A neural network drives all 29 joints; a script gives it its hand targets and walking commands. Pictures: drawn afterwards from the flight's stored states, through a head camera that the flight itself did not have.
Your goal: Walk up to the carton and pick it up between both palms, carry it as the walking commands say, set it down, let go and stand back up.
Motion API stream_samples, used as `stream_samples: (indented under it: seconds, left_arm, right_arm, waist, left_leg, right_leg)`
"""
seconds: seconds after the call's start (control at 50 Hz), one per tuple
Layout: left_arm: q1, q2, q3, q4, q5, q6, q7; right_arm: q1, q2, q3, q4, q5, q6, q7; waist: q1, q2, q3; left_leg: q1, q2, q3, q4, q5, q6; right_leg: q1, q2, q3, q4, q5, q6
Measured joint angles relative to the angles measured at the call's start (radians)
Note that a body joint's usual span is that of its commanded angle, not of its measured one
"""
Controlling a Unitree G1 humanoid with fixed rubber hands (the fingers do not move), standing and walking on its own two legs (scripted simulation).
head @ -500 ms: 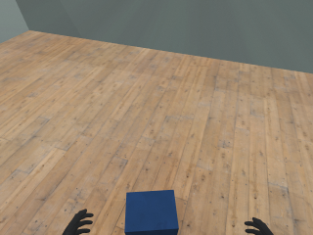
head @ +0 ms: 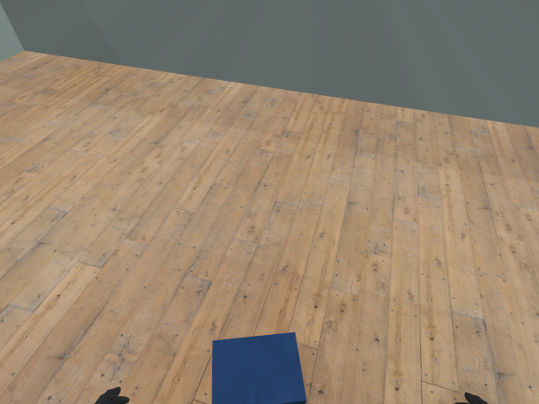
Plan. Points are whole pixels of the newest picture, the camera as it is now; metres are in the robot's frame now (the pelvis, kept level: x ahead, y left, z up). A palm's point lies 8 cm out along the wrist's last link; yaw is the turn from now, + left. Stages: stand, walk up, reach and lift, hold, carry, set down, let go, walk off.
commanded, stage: stand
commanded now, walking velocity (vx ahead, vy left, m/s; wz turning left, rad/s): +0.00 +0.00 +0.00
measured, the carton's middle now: (257, 381) +0.37 +0.06 -0.65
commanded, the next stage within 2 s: none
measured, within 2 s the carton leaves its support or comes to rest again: neither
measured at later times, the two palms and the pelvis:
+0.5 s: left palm out of the picture +0.08 +0.31 -0.10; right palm out of the picture +0.08 -0.30 -0.09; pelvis -0.02 +0.00 +0.01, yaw +0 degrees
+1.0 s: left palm out of the picture +0.07 +0.31 -0.10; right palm out of the picture +0.07 -0.31 -0.09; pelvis -0.02 +0.00 +0.01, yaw +1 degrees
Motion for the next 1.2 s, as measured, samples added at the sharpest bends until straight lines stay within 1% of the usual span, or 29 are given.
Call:
stream_samples:
  seconds: [0.28, 0.52, 1.2]
  left_arm:
    - [-0.015, 0.014, -0.007, 0.091, -0.005, -0.006, 0.001]
    - [-0.019, 0.021, -0.013, 0.147, -0.007, -0.011, -0.002]
    - [-0.046, 0.031, -0.019, 0.220, -0.013, -0.015, -0.005]
  right_arm:
    - [0.002, -0.013, 0.003, 0.091, 0.005, -0.004, 0.002]
    - [0.000, -0.025, 0.004, 0.144, 0.009, -0.006, 0.006]
    - [-0.029, -0.044, 0.016, 0.202, 0.019, -0.007, 0.009]
  waist:
    - [-0.002, 0.008, 0.008]
    - [-0.002, 0.011, 0.013]
    - [-0.003, 0.018, 0.031]
  left_leg:
    - [0.032, -0.006, 0.000, -0.051, 0.036, 0.006]
    - [0.044, -0.006, -0.006, -0.081, 0.064, 0.005]
    - [0.054, -0.004, -0.025, -0.107, 0.088, 0.000]
  right_leg:
    - [0.029, -0.009, 0.001, -0.045, 0.033, 0.008]
    - [0.041, -0.010, -0.002, -0.073, 0.058, 0.009]
    - [0.055, -0.010, -0.011, -0.103, 0.081, 0.006]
